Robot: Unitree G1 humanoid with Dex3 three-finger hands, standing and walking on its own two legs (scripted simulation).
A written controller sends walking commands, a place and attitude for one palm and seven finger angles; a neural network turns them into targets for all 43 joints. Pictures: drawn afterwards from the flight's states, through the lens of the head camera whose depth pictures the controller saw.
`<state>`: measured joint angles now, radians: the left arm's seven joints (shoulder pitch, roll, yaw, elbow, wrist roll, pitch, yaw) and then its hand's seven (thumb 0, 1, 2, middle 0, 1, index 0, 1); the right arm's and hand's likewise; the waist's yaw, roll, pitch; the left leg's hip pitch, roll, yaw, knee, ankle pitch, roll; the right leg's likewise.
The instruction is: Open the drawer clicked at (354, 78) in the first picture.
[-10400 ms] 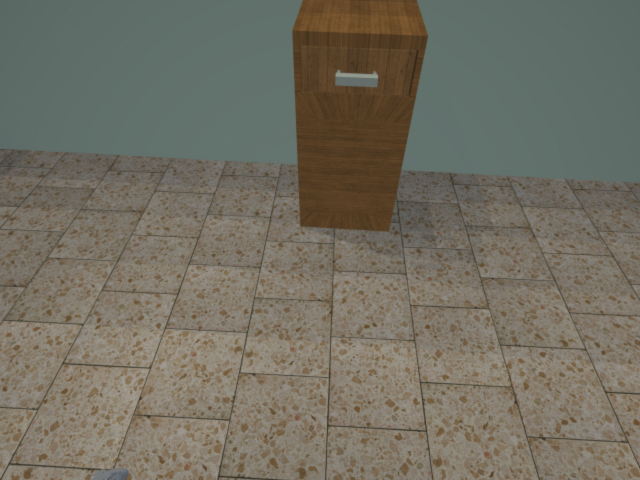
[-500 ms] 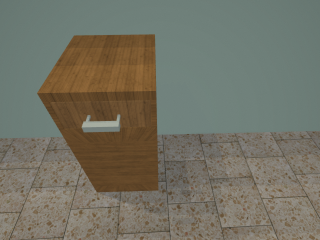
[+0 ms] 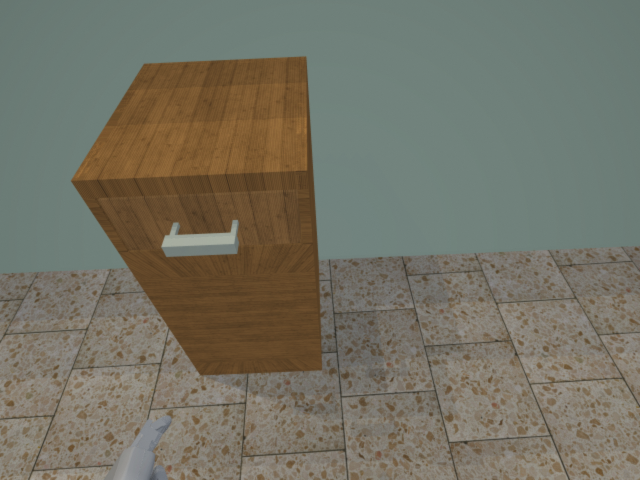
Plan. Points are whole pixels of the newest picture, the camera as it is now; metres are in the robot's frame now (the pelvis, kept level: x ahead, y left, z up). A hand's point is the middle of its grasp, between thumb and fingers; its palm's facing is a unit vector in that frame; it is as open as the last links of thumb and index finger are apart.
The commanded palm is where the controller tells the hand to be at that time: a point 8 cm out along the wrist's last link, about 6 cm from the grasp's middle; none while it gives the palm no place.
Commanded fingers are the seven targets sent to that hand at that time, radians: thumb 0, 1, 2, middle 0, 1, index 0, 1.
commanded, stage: raise the hand with hooked fingers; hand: left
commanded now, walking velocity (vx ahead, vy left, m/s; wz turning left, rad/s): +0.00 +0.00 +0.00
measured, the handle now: (203, 235) +0.53 +0.26 -0.05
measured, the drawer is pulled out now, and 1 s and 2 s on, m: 0.00 0.00 0.00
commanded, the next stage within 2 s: move the hooked fingers above the handle in 1.74 s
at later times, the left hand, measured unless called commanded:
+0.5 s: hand (168, 416) +0.20 +0.21 -0.03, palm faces +0.04 -0.06 -1.00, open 10.0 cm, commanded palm +0.18 +0.21 +0.03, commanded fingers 0.00 0.11 0.56 -0.26 -0.81 -0.26 -0.81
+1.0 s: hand (168, 341) +0.27 +0.21 +0.03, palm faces +0.08 -0.09 -0.99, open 12.8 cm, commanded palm +0.24 +0.22 +0.09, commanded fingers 0.00 -0.48 0.31 -0.30 -1.18 -0.30 -1.18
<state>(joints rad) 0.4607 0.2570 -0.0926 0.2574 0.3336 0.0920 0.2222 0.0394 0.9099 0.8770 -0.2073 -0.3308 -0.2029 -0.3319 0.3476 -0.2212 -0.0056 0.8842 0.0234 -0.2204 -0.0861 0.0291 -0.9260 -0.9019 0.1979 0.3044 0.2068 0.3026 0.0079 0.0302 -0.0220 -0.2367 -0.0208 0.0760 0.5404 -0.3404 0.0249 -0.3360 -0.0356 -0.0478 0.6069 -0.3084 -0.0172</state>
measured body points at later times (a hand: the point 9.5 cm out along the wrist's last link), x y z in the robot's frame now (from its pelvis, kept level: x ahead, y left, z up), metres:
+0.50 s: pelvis -0.02 -0.04 -0.03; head +0.01 -0.07 +0.42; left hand +0.19 +0.21 +0.03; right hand +0.24 -0.22 -0.11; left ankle -0.04 +0.10 -0.73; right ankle +0.00 -0.11 -0.73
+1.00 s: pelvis +0.00 -0.02 +0.00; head +0.02 -0.05 +0.44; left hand +0.26 +0.22 +0.09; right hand +0.19 -0.26 -0.11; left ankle -0.04 +0.10 -0.73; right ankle +0.00 -0.11 -0.73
